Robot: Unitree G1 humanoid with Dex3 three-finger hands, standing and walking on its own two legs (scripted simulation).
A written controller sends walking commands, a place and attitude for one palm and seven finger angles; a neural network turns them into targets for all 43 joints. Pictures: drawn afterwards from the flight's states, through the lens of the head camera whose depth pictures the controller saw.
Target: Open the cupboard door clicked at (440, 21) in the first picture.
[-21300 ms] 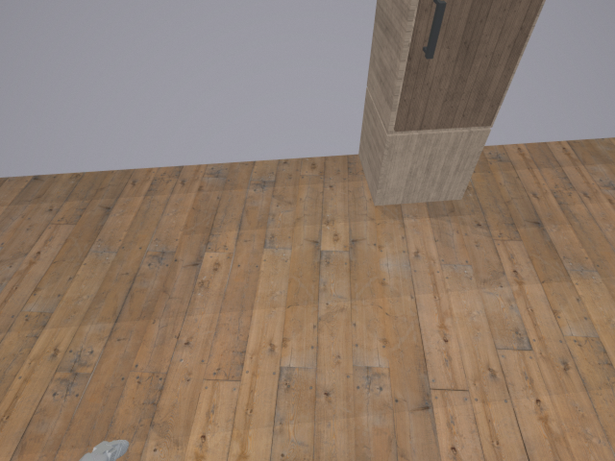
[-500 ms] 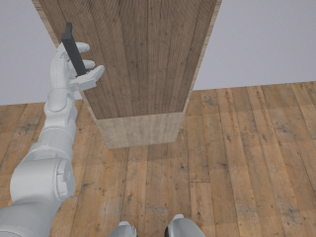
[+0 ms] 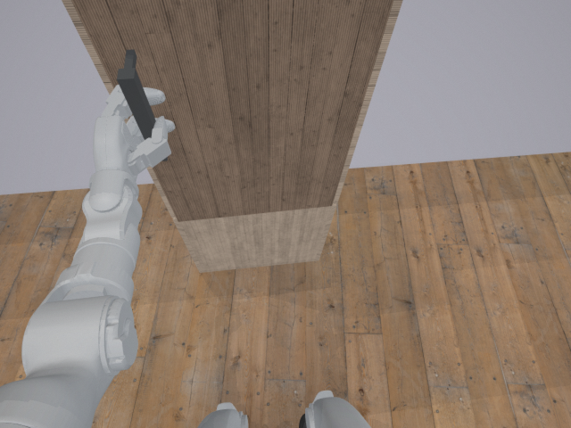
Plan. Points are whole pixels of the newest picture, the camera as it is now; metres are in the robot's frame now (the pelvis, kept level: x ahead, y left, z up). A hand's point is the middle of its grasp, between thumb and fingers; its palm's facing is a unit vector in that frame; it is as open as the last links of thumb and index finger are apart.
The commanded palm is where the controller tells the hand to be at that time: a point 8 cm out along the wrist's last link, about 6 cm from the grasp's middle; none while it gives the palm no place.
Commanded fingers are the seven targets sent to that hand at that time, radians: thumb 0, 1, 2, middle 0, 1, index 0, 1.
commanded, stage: pull the door open along its arc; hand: left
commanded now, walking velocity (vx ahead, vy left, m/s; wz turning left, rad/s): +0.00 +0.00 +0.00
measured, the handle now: (147, 110) +0.55 +0.17 +0.09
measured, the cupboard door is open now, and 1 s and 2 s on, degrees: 1 43 40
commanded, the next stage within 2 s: open thumb and fingers to let go in 0.82 s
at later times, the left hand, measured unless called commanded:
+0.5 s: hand (216, 225) +0.36 +0.07 +0.09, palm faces +0.37 -0.93 +0.06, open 6.1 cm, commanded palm +0.29 +0.10 +0.08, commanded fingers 0.00 0.90 0.90 -0.40 -1.35 -0.40 -1.35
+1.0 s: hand (271, 276) +0.29 +0.00 +0.09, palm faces +0.29 -0.95 -0.07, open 6.5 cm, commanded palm +0.24 +0.05 +0.08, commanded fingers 0.00 0.55 0.75 -0.38 -1.31 -0.38 -1.31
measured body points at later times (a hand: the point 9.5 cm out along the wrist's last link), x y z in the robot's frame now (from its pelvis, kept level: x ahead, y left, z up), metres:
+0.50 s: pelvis +0.01 +0.00 +0.01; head +0.06 -0.01 +0.46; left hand +0.33 +0.11 +0.09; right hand +0.18 -0.22 -0.10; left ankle -0.01 +0.09 -0.68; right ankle +0.01 -0.10 -0.68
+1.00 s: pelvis +0.01 -0.06 +0.02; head +0.02 -0.09 +0.47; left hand +0.27 +0.05 +0.10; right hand +0.20 -0.26 -0.08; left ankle -0.01 +0.09 -0.68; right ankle +0.01 -0.11 -0.68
